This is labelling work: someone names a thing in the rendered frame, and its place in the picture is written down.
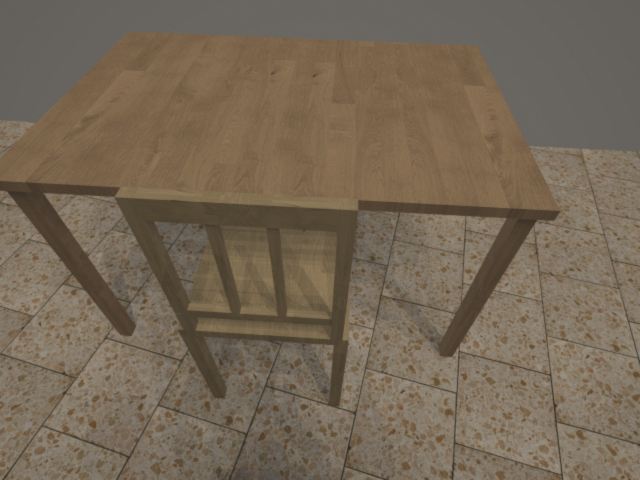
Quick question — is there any chair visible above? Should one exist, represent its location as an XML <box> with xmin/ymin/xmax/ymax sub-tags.
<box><xmin>114</xmin><ymin>186</ymin><xmax>358</xmax><ymax>406</ymax></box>

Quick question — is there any table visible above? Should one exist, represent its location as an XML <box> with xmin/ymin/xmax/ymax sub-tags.
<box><xmin>0</xmin><ymin>31</ymin><xmax>560</xmax><ymax>357</ymax></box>

